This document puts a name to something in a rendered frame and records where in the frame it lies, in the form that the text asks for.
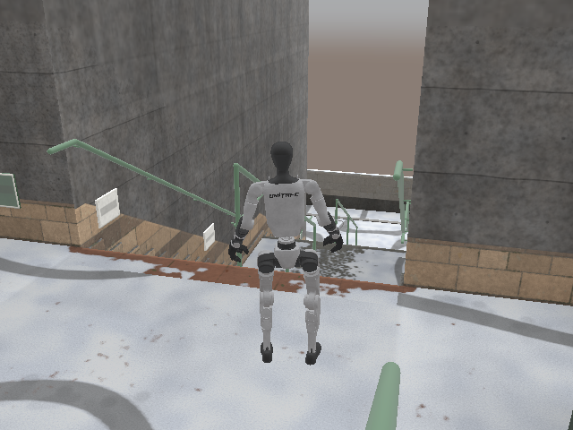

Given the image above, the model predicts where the robot right upper arm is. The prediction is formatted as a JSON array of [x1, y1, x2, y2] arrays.
[[302, 179, 331, 227]]

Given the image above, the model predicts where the robot left upper arm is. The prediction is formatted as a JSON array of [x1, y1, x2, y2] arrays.
[[240, 181, 265, 230]]

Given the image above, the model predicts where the right robot thigh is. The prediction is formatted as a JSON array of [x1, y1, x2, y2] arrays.
[[299, 249, 320, 310]]

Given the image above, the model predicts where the robot right forearm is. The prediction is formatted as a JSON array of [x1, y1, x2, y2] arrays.
[[324, 212, 340, 239]]

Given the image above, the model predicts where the robot thigh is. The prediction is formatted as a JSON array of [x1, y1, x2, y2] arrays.
[[299, 249, 320, 310], [257, 250, 276, 307]]

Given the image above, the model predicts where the right robot hand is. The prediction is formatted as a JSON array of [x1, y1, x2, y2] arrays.
[[323, 234, 344, 253]]

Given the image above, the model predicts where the left robot thigh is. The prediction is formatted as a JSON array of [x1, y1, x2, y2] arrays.
[[257, 250, 276, 307]]

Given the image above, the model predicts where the left robot hand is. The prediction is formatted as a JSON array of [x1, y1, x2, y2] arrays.
[[228, 242, 249, 262]]

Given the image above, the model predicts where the robot left forearm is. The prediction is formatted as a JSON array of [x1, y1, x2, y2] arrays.
[[231, 216, 249, 248]]

